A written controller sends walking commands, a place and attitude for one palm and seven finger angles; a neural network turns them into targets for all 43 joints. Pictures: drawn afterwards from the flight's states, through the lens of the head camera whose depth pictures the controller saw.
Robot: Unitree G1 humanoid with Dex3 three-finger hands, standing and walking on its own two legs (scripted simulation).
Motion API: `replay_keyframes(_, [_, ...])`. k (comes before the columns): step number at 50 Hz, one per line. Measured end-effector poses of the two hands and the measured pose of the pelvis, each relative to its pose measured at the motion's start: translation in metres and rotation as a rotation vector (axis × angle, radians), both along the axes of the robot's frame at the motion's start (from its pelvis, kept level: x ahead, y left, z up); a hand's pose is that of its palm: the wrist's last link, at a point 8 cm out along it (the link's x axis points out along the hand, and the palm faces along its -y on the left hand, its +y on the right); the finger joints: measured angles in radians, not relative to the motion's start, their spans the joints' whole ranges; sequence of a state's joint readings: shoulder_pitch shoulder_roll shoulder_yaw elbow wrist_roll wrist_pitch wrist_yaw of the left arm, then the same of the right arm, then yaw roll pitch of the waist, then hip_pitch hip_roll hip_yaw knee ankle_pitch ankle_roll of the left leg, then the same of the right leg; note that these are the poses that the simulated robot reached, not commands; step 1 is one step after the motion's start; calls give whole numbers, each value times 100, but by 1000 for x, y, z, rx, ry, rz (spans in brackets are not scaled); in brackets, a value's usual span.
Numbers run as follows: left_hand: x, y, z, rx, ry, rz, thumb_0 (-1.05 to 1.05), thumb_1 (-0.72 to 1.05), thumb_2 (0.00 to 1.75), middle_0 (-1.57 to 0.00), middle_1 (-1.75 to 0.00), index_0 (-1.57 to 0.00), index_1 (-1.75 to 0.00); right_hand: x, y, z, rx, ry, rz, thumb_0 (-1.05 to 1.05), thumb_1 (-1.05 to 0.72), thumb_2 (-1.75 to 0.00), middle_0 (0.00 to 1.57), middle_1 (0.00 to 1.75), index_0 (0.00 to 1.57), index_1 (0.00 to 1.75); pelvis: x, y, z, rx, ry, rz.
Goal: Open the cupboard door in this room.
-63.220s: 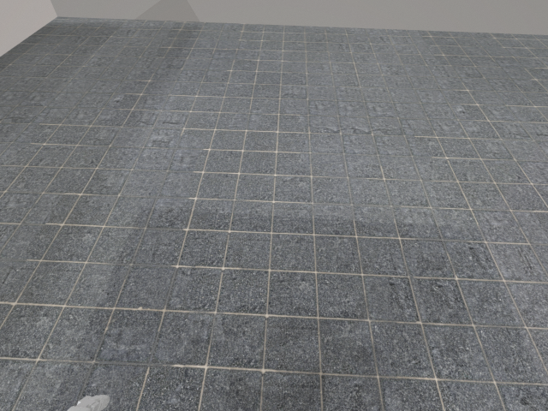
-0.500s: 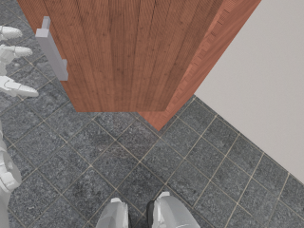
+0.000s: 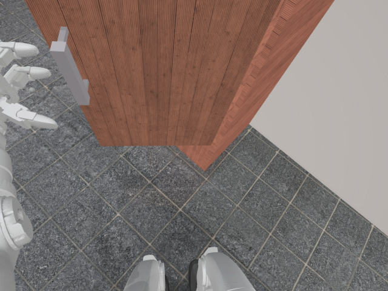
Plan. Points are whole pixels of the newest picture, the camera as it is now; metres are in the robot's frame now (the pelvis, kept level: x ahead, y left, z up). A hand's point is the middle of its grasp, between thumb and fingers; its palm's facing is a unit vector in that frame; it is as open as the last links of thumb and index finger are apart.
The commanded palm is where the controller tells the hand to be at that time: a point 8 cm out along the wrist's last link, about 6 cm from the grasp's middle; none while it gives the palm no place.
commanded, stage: slide the fingers in behind the handle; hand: left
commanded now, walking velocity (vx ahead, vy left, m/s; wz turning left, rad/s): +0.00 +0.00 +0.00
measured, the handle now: (74, 69) +0.54 +0.22 +0.05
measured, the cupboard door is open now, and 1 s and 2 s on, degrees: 46 46 46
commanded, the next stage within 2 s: close the thumb around the handle in 1.42 s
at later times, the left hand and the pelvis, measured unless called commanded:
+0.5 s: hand (58, 88) +0.49 +0.24 +0.06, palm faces +0.00 -1.00 -0.01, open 14.0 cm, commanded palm +0.47 +0.27 +0.06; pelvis +0.00 -0.01 +0.00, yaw +0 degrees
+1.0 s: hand (77, 89) +0.49 +0.20 +0.06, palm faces +0.01 -1.00 -0.01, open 14.0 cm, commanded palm +0.46 +0.24 +0.06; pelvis +0.00 -0.01 +0.00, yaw +0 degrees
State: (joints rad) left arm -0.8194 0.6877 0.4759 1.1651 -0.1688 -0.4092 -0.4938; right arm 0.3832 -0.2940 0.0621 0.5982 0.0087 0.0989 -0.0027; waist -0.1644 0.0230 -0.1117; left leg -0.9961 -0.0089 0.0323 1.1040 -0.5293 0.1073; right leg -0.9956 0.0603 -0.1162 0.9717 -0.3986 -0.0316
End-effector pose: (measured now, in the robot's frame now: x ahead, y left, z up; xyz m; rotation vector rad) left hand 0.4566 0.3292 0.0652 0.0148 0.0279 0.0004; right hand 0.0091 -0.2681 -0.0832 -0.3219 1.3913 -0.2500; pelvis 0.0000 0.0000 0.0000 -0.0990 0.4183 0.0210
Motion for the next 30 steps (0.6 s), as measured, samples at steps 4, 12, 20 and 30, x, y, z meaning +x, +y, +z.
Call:
replay_keyframes(4, [0,-6,-3,-4,6,0,-1,-50,30,-30,-120,-30,-120,-1,-3,-1,-5,0,3,0,-90,-90,20,30,21,30,-2,-1,-1,1,0,3])
replay_keyframes(12, [5,-19,-4,-8,-3,3,-1,-50,30,-30,-120,-30,-120,-2,-5,-2,-4,-16,0,0,-90,-90,20,30,21,30,-4,-4,-2,5,0,-2])
replay_keyframes(20, [7,-29,-3,-1,-1,-3,-1,-50,30,-30,-120,-30,-120,-2,-3,-5,17,-15,-4,0,-90,-90,20,30,21,30,-4,-6,-2,9,-4,-3])
replay_keyframes(30, [13,-48,-6,-3,4,1,-1,-50,30,-30,-120,-30,-120,-1,-2,-8,33,-14,-13,0,-90,-90,20,30,21,30,-1,-8,-1,17,0,-7])
